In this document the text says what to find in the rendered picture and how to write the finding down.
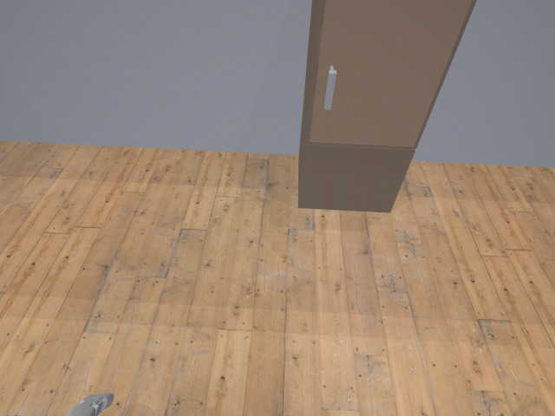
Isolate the robot left hand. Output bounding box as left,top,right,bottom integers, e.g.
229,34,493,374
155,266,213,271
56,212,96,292
66,393,114,416

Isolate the handle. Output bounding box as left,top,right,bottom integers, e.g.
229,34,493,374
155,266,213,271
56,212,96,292
324,66,336,110

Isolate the cupboard door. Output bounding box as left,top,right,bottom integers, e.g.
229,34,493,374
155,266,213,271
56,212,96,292
310,0,472,147

